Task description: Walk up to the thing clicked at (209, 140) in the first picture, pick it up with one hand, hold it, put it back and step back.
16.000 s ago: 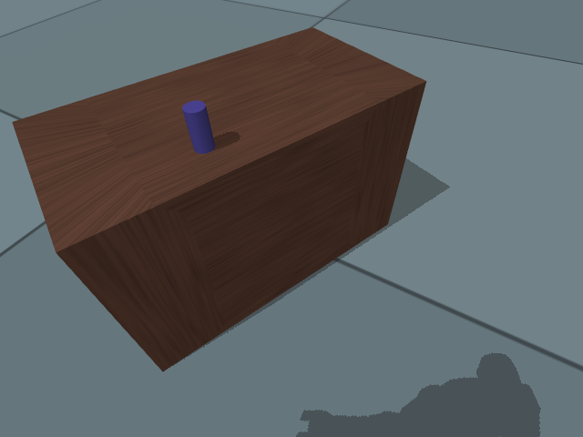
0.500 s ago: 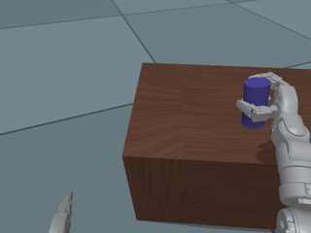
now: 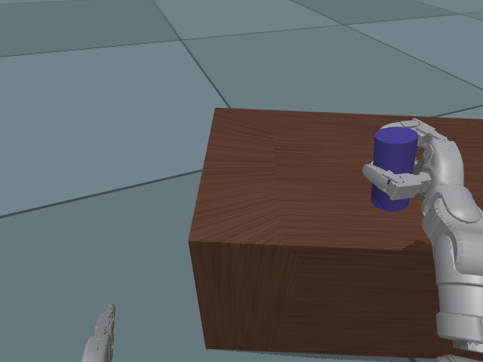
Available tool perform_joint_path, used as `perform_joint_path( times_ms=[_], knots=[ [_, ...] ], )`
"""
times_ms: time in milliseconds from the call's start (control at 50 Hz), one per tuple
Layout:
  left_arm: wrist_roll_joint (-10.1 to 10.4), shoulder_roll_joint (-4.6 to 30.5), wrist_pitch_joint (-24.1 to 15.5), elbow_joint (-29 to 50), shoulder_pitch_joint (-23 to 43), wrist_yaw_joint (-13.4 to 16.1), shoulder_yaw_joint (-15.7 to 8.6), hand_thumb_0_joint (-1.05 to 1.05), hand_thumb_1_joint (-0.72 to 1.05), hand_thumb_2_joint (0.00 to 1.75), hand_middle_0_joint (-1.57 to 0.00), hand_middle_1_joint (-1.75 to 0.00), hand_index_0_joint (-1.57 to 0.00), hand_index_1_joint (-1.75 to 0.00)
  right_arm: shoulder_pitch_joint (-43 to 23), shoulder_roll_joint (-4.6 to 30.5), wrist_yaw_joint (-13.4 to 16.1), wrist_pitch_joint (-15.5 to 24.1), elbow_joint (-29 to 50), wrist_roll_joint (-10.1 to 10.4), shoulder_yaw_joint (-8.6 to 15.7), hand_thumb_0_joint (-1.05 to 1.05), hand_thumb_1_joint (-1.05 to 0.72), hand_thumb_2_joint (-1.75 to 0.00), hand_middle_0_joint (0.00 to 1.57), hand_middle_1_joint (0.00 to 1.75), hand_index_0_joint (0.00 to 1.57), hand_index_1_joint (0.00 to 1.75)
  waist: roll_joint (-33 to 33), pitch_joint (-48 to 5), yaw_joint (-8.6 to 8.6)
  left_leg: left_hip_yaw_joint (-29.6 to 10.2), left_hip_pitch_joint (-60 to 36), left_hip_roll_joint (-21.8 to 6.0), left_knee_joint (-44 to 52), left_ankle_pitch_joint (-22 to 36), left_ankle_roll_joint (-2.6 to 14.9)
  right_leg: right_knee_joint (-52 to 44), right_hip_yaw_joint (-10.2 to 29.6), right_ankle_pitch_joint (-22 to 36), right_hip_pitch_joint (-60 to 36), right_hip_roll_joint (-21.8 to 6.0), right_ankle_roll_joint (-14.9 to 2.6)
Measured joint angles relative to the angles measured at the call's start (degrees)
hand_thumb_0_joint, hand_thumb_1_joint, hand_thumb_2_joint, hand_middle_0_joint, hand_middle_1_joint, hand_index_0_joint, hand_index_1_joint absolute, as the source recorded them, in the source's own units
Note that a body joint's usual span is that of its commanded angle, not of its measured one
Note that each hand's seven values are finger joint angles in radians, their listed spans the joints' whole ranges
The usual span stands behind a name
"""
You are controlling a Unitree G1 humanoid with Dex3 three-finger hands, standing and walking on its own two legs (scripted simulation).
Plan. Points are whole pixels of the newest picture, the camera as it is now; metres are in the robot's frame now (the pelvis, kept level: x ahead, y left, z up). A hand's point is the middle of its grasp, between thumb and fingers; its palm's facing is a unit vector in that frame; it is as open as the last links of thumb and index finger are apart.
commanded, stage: lift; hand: right
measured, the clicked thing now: (392, 170) +0.35 -0.19 +0.19
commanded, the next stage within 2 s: hold in 0.14 s
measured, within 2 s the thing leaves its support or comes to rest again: neither
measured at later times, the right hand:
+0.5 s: hand (402, 163) +0.34 -0.19 +0.22, palm faces +0.16 +0.99 -0.03, open 9.2 cm
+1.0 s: hand (396, 157) +0.34 -0.18 +0.22, palm faces +0.15 +0.99 -0.02, open 9.2 cm
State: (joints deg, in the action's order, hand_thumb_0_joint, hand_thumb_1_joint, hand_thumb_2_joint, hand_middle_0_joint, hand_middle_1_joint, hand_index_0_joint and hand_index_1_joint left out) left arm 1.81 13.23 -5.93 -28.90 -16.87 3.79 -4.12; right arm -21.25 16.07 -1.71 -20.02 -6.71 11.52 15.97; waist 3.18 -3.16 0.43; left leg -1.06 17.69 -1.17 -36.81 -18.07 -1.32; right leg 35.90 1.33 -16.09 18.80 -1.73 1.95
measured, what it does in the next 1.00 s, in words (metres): stands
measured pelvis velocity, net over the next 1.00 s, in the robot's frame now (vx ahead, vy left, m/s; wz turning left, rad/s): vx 0.01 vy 0.00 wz -0.01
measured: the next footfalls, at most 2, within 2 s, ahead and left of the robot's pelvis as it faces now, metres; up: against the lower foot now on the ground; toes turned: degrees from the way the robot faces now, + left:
none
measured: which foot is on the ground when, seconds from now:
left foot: down 0.00-1.00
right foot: down 0.00-1.00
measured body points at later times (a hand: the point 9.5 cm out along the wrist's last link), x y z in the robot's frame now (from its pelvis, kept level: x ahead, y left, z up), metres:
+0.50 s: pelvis +0.00 -0.01 +0.00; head -0.03 +0.02 +0.45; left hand +0.17 +0.25 -0.07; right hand +0.33 -0.24 +0.22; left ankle +0.02 +0.13 -0.72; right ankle +0.03 -0.14 -0.72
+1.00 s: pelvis +0.01 +0.00 +0.00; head -0.03 +0.03 +0.45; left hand +0.18 +0.26 -0.06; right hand +0.33 -0.23 +0.23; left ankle +0.02 +0.13 -0.72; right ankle +0.03 -0.14 -0.72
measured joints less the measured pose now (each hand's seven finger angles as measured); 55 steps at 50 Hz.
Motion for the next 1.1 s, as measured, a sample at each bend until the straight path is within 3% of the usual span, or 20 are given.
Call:
perform_joint_path(
  times_ms=[480,720,900,1100],
  knots=[
    [-0.12,-0.24,-2.69,-3.57,1.19,0.13,-0.31,-0.01,-0.52,0.04,-0.05,-0.06,-0.06,-0.04,2.73,-0.61,0.34,-7.64,8.50,0.63,0.34,0.04,0.33,-1.13,0.91,1.25,0.76,1.15,0.79,0.01,-0.32,0.13,-2.75,-0.25,2.62,1.05,-0.36,-1.62,0.04,0.58,-2.21,0.21,-0.38],
    [-0.33,-0.21,-3.81,-4.22,1.37,0.56,-0.41,-0.01,-0.53,0.05,-0.05,-0.06,-0.06,-0.05,4.37,-1.07,0.44,-9.37,13.41,1.35,0.86,0.04,0.33,-1.13,0.91,1.25,0.76,1.15,0.86,-0.08,-0.66,0.52,-3.60,-0.23,2.86,0.54,-0.13,-2.15,0.39,0.35,-3.07,0.18,-0.14],
    [-0.45,0.30,-4.26,-4.93,2.49,0.68,-0.79,-0.01,-0.53,0.05,-0.05,-0.06,-0.06,-0.05,3.15,-1.29,-0.04,-11.57,12.94,1.12,0.30,0.04,0.33,-1.13,0.91,1.25,0.76,1.15,1.02,-0.29,-0.46,0.91,-4.10,-0.45,2.81,0.20,-0.05,-2.56,0.75,0.41,-3.60,0.40,-0.07],
    [-0.22,0.45,-3.93,-4.61,1.53,0.30,-1.44,-0.01,-0.53,0.05,-0.05,-0.06,-0.06,-0.05,4.14,-1.24,0.37,-11.97,13.81,1.48,1.56,0.04,0.33,-1.13,0.91,1.25,0.76,1.15,0.79,-0.03,-0.22,0.61,-3.85,-0.33,2.83,0.25,0.01,-2.79,0.44,0.45,-3.58,0.27,-0.02]
  ],
)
